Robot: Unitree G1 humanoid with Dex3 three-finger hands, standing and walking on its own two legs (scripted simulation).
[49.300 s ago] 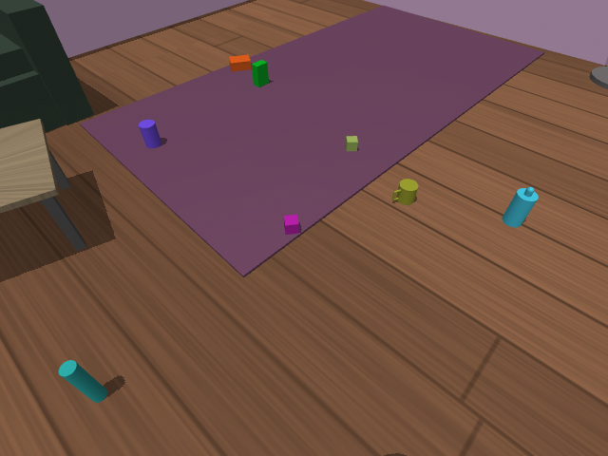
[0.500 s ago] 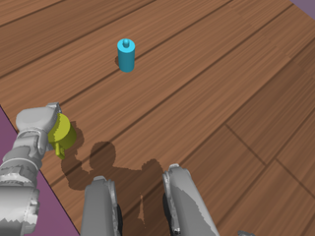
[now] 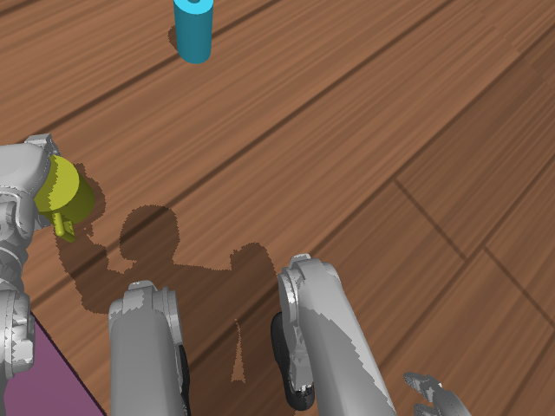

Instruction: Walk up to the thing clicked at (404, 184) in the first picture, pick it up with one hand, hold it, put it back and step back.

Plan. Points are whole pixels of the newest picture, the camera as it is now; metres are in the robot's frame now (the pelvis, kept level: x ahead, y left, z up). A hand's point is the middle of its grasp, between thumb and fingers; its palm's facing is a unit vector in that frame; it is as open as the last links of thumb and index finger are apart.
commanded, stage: crouch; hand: left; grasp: from above
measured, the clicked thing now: (58, 202) +0.46 +0.27 -0.20
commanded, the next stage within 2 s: lower in 0.52 s
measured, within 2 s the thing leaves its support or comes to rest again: rests again in 1.74 s
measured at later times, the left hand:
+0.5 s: hand (44, 203) +0.46 +0.29 -0.21, palm faces -0.45 -0.04 -0.89, open 11.3 cm
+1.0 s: hand (58, 209) +0.47 +0.29 -0.27, palm faces -0.46 -0.06 -0.88, open 11.3 cm
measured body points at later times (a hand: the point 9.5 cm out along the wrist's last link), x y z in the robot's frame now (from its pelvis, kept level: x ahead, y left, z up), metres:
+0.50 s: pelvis -0.01 +0.00 -0.06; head +0.23 +0.06 +0.32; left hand +0.48 +0.29 -0.16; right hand +0.02 -0.27 -0.16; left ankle +0.07 +0.13 -0.38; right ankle +0.09 -0.13 -0.38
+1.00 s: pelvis -0.01 +0.00 -0.09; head +0.25 +0.07 +0.27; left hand +0.49 +0.29 -0.22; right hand +0.03 -0.28 -0.18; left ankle +0.07 +0.13 -0.38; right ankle +0.09 -0.13 -0.38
